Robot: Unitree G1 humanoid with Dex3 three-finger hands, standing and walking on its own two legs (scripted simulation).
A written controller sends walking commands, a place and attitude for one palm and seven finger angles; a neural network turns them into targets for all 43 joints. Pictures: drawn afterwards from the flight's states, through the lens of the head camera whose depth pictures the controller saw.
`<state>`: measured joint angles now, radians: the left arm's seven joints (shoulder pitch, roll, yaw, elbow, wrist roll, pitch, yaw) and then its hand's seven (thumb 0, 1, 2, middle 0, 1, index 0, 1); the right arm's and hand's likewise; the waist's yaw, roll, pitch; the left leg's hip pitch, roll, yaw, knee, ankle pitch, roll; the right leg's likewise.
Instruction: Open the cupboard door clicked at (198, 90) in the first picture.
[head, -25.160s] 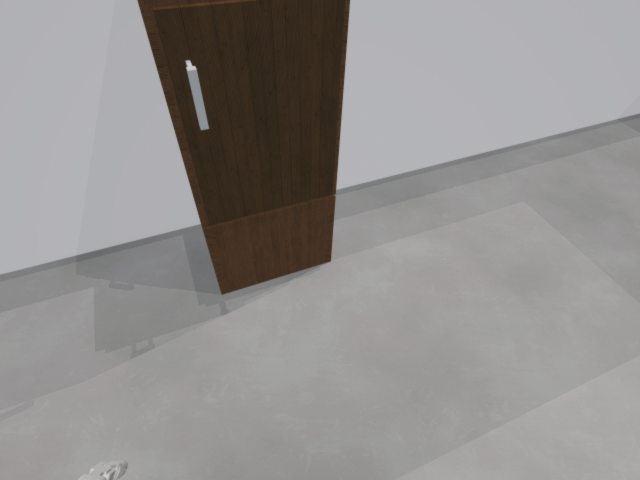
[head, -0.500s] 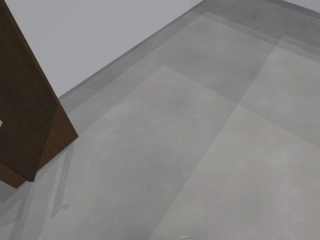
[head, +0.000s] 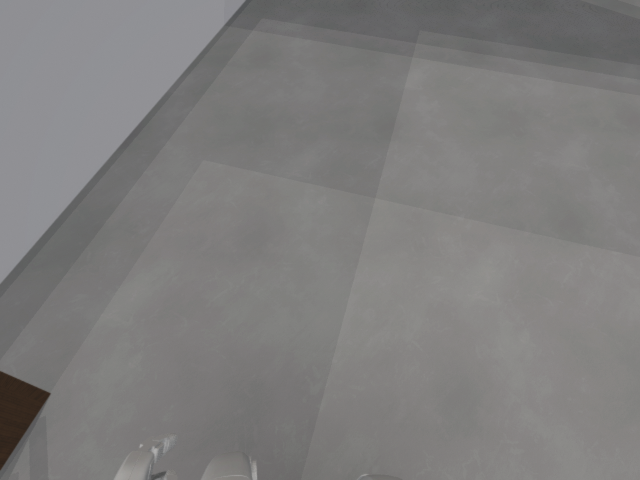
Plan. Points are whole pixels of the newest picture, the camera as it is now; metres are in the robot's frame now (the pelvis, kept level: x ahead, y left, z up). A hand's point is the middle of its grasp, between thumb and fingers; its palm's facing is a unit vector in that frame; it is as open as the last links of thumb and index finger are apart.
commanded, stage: walk to a spot facing it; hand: left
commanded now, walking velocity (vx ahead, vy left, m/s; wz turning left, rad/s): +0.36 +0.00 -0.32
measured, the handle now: out of the picture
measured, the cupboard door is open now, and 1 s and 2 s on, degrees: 40 40 40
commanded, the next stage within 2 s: turn to face it in 1.10 s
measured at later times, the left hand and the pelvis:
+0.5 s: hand (173, 366) +0.30 +0.24 -0.17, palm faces -0.12 -0.98 -0.17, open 7.4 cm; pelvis +0.24 +0.04 +0.01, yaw -11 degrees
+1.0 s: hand (274, 224) +0.58 +0.09 -0.16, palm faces -0.33 -0.92 -0.20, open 7.2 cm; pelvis +0.45 -0.07 +0.01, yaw -20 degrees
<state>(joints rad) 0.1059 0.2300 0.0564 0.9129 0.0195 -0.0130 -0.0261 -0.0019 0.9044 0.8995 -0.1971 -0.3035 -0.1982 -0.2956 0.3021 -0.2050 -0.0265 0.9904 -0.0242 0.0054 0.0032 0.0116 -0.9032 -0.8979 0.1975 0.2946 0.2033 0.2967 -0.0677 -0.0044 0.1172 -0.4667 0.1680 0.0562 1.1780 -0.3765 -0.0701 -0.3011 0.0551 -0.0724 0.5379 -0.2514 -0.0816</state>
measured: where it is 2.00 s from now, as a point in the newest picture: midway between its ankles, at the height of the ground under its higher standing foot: (355, 306)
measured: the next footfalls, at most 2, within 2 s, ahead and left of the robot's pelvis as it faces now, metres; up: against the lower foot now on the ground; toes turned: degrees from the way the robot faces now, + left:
left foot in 0.32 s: +0.30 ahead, +0.15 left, +0.00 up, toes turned -2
right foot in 0.76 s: +0.46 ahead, -0.15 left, +0.00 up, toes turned -24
